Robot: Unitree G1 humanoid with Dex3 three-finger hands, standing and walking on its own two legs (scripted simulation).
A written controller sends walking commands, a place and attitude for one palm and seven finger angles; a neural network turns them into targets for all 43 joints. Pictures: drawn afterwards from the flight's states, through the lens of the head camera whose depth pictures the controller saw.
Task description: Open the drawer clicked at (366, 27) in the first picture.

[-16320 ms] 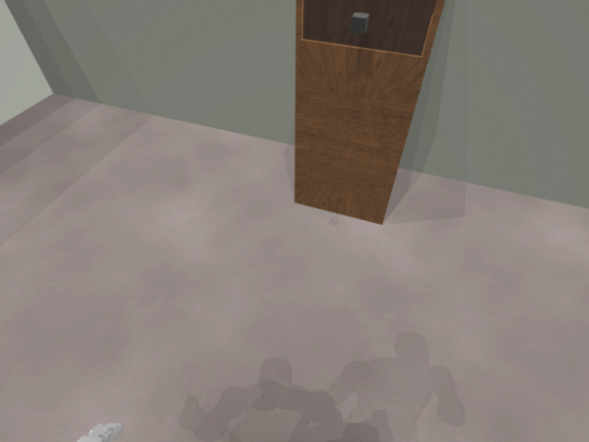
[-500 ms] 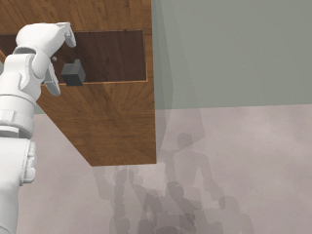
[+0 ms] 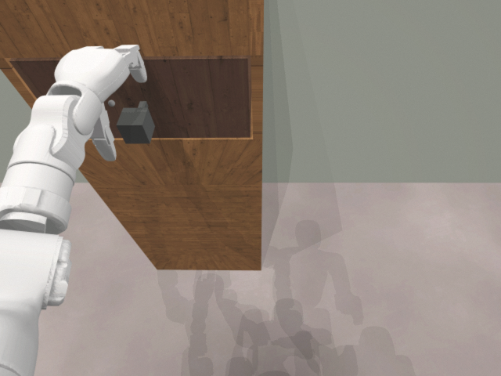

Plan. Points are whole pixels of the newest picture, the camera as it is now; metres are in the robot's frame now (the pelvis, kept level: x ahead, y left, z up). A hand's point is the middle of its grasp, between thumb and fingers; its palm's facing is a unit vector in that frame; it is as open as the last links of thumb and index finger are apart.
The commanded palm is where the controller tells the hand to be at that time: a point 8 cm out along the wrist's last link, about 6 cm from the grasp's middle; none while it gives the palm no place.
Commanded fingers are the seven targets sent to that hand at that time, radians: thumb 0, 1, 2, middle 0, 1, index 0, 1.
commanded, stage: lower the fingers behind the handle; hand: left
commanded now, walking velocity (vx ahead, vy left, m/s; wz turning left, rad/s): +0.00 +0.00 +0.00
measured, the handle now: (139, 118) +0.53 +0.20 +0.10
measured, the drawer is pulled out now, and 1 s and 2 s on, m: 0.00 0.00 0.00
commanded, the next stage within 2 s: lift the fingers back up to retry in 1.64 s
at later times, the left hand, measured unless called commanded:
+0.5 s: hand (114, 120) +0.48 +0.22 +0.14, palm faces -0.06 -0.02 -1.00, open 13.8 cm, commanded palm +0.47 +0.23 +0.20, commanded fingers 0.00 -0.50 0.30 -0.30 -1.20 -0.30 -1.20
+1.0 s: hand (117, 119) +0.49 +0.22 +0.13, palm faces +0.00 -0.02 -1.00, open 13.6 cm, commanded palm +0.48 +0.22 +0.17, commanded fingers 0.00 -0.50 0.30 -0.30 -1.20 -0.30 -1.20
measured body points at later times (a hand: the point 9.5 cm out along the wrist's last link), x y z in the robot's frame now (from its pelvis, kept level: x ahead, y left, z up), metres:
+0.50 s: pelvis -0.01 +0.00 +0.00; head +0.06 -0.02 +0.44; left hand +0.48 +0.22 +0.19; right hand +0.04 -0.27 -0.14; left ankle -0.03 +0.10 -0.73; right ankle -0.03 -0.12 -0.73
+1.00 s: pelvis -0.01 +0.00 -0.01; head +0.06 -0.01 +0.44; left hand +0.49 +0.22 +0.19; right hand +0.02 -0.27 -0.14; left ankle -0.03 +0.10 -0.73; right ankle -0.03 -0.12 -0.73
